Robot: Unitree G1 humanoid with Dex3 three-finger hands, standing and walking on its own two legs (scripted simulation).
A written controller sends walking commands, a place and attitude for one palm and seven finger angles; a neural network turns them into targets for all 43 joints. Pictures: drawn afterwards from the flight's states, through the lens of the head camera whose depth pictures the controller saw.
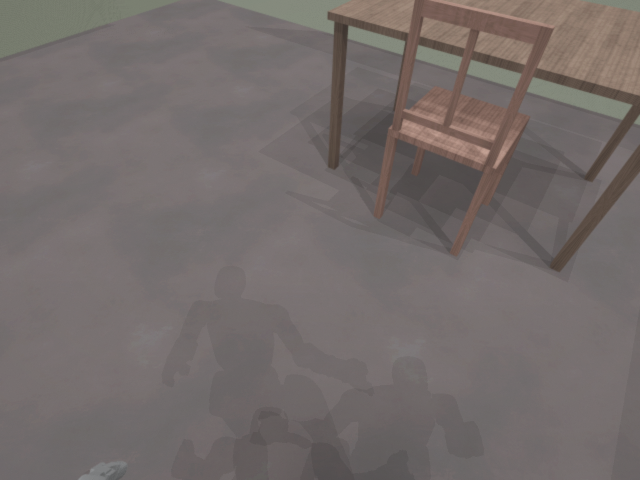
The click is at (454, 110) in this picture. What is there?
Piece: chair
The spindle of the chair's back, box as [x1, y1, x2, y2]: [443, 29, 479, 126]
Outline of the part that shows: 471,29 469,33 443,123 447,126 450,124 479,31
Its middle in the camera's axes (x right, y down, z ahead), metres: +0.43 -0.49 +1.19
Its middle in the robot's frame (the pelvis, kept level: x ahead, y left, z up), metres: +1.23 -0.37 -0.07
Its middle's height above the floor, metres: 0.70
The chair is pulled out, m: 0.00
